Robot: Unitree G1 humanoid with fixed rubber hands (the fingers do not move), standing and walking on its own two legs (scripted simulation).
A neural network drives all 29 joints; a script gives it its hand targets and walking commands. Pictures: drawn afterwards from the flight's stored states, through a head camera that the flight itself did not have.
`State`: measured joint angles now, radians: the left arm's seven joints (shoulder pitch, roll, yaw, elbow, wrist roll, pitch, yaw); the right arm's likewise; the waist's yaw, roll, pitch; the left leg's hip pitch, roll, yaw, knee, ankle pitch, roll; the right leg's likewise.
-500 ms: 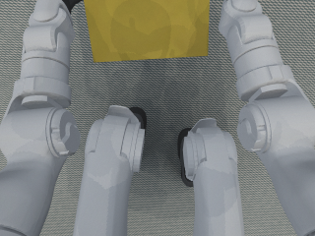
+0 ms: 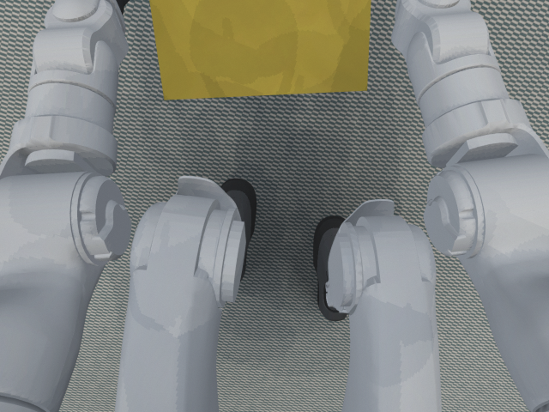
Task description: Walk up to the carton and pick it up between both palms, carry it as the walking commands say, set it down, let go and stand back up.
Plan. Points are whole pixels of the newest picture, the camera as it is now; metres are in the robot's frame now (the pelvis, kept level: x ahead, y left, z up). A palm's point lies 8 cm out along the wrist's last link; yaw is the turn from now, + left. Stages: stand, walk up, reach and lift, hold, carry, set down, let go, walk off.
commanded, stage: set down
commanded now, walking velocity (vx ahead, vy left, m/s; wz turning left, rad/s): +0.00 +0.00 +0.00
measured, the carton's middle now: out of the picture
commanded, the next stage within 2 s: none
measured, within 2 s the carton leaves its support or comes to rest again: neither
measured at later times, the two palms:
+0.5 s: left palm out of the picture +0.51 +0.25 -0.18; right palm out of the picture +0.56 -0.06 -0.19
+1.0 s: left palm out of the picture +0.51 +0.26 -0.19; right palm out of the picture +0.56 -0.07 -0.19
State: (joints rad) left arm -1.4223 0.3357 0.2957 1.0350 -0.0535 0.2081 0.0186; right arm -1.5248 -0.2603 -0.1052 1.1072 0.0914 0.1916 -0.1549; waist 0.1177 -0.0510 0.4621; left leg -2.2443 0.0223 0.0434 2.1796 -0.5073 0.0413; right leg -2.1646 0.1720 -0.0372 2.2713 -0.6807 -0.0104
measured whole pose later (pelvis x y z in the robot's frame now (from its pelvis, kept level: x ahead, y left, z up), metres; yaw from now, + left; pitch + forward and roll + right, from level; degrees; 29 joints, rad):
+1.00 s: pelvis +0.00 +0.00 -0.01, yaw +0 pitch +31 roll +1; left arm -1.48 0.37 0.31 1.15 -0.06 0.11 -0.04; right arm -1.54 -0.26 -0.14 1.11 0.06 0.15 -0.09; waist 0.12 -0.04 0.51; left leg -2.25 0.04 0.05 2.22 -0.52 0.04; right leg -2.18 0.13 -0.06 2.31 -0.68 -0.03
